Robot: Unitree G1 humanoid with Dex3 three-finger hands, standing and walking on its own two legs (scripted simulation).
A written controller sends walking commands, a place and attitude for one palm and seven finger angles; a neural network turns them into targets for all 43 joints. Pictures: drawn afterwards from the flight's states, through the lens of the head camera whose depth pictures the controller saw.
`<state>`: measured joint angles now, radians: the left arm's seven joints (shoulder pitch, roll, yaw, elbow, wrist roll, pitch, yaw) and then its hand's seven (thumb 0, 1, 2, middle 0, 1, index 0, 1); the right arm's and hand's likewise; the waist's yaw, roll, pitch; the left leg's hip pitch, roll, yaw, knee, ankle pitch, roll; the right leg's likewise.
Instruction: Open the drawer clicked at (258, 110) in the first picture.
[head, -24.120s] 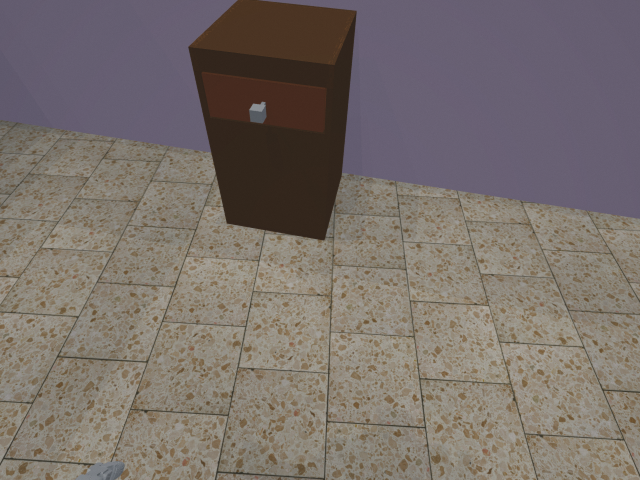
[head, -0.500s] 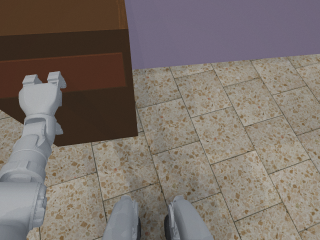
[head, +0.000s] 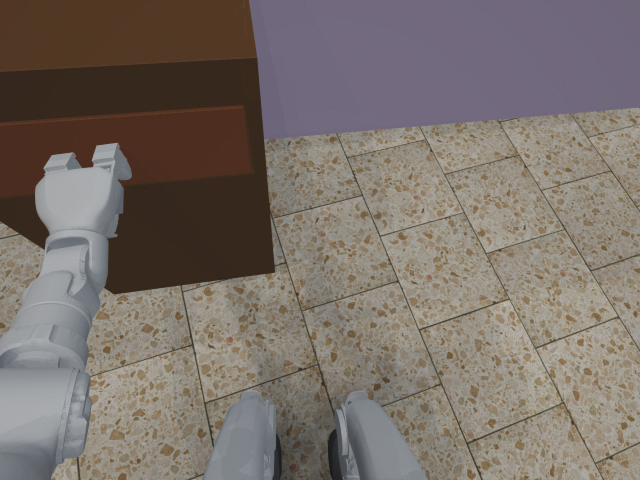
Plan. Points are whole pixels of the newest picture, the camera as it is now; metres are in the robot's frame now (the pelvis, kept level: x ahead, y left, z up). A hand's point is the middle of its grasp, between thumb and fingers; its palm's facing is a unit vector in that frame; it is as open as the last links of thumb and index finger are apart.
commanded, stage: close the thumb around the handle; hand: left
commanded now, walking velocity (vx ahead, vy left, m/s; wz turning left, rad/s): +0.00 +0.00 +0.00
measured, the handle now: (102, 181) +0.49 +0.28 -0.04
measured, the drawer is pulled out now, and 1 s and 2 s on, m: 0.00 0.11 0.22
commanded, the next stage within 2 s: pull the drawer open in 0.02 s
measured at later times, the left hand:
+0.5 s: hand (101, 237) +0.42 +0.28 -0.05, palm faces -0.05 -0.06 -1.00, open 7.7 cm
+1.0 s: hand (98, 296) +0.34 +0.27 -0.05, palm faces -0.03 -0.06 -1.00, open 7.7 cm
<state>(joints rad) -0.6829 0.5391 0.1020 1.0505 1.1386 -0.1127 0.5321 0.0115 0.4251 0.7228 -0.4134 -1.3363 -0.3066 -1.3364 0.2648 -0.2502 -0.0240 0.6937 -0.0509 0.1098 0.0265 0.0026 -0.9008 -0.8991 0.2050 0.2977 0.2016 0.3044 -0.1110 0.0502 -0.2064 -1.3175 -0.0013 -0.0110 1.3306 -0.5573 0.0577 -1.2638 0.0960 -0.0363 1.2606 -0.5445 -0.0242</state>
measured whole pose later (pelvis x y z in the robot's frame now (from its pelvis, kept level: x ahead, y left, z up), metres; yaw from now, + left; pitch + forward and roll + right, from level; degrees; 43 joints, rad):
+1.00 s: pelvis +0.01 +0.00 +0.02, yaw +1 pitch +26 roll -3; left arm -0.25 0.37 0.04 0.75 1.14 -0.09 0.63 0.03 0.43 0.73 -0.42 -1.35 -0.32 -1.35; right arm 0.18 -0.23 -0.05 0.66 -0.05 0.13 0.03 0.00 -0.90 -0.90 0.20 0.30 0.20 0.30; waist -0.03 0.04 -0.22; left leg -1.14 -0.01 0.00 1.24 -0.55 0.06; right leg -1.09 0.09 -0.02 1.19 -0.54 -0.03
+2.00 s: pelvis +0.01 +0.00 +0.02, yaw +2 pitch +23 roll -3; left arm 0.19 0.31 -0.04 0.37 1.13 -0.02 0.66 0.04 0.47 0.66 -0.42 -1.35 -0.31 -1.35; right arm 0.10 -0.22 -0.03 0.59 -0.06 0.10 0.02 0.01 -0.90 -0.90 0.20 0.30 0.20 0.30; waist 0.01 0.03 -0.22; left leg -1.10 -0.02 0.00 1.26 -0.57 0.05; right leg -1.05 0.08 -0.02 1.21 -0.56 -0.03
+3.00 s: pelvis +0.01 -0.02 +0.00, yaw +2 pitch +24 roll -1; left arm 0.56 0.31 0.05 0.11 1.10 -0.17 0.59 0.07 0.52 0.63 -0.42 -1.35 -0.22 -1.35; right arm 0.08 -0.21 -0.01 0.52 -0.09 0.09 0.04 0.01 -0.90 -0.90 0.20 0.30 0.20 0.30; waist 0.04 0.03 -0.26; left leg -1.16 -0.01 0.01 1.35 -0.61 0.03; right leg -1.13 0.09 -0.02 1.33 -0.62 -0.06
